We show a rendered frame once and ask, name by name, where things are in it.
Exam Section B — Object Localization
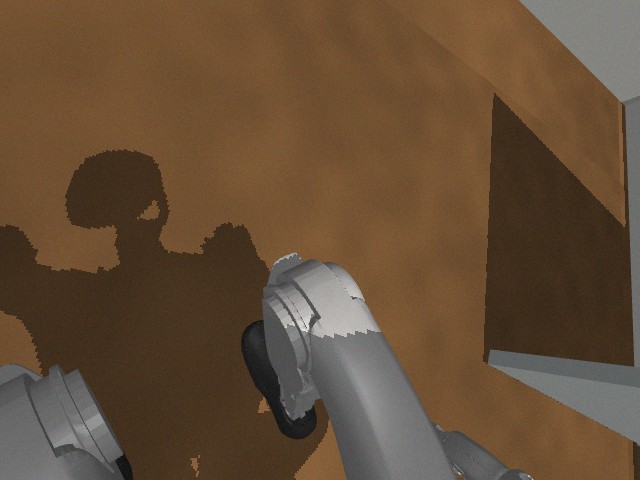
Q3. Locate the right robot hand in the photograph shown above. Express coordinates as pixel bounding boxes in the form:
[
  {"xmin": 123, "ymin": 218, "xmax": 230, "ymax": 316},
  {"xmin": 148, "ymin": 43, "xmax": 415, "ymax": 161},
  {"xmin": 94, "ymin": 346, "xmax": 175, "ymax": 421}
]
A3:
[{"xmin": 431, "ymin": 422, "xmax": 510, "ymax": 480}]

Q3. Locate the left robot foot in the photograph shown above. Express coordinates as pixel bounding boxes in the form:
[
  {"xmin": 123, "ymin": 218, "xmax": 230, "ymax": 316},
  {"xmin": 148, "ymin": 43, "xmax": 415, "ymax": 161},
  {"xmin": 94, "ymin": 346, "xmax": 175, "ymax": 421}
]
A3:
[{"xmin": 115, "ymin": 450, "xmax": 133, "ymax": 480}]

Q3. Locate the right robot foot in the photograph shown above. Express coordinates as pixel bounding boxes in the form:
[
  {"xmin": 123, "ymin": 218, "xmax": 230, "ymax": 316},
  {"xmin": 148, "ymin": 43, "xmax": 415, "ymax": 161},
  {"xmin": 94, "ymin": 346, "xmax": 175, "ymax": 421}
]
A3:
[{"xmin": 241, "ymin": 320, "xmax": 317, "ymax": 439}]

